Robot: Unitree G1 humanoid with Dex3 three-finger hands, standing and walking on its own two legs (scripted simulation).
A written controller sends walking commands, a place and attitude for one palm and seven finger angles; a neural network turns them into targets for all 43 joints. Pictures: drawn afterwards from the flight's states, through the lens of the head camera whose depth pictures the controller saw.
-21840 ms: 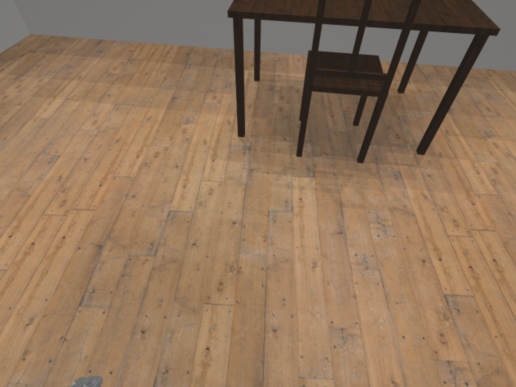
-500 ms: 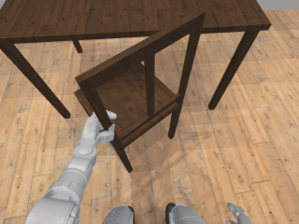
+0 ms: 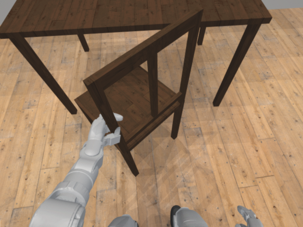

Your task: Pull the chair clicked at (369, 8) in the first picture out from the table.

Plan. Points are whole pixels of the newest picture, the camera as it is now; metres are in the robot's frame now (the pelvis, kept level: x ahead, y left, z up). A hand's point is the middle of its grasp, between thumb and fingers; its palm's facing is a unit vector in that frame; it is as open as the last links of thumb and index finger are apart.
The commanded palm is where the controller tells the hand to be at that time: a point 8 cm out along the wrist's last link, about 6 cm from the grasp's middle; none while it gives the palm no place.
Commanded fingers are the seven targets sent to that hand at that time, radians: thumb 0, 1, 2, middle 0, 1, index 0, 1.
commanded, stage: step backward, pulling the chair out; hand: left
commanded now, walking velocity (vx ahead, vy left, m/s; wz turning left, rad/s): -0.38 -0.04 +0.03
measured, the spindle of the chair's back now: (153, 90) +0.53 -0.02 -0.05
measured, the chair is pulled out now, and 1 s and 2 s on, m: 0.28 0.36 0.44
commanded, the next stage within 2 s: none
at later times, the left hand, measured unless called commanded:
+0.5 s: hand (113, 152) +0.32 +0.11 -0.05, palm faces -0.13 -0.96 -0.24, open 6.0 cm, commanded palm +0.31 +0.15 -0.04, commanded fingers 0.00 0.90 0.90 -0.50 -1.45 -0.50 -1.45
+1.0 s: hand (112, 159) +0.30 +0.11 -0.06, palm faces -0.13 -0.96 -0.26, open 6.1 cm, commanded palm +0.29 +0.16 -0.04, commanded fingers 0.00 0.90 0.90 -0.50 -1.45 -0.50 -1.45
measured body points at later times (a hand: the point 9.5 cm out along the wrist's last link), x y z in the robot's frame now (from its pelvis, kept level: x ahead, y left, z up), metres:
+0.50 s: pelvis -0.05 +0.01 +0.00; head +0.03 +0.00 +0.44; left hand +0.32 +0.16 -0.04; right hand +0.03 -0.26 -0.13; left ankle -0.05 +0.14 -0.73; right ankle +0.07 -0.11 -0.73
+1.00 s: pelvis -0.07 +0.01 +0.00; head +0.02 -0.01 +0.44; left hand +0.30 +0.16 -0.04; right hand +0.02 -0.25 -0.14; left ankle -0.05 +0.14 -0.73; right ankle +0.00 -0.12 -0.73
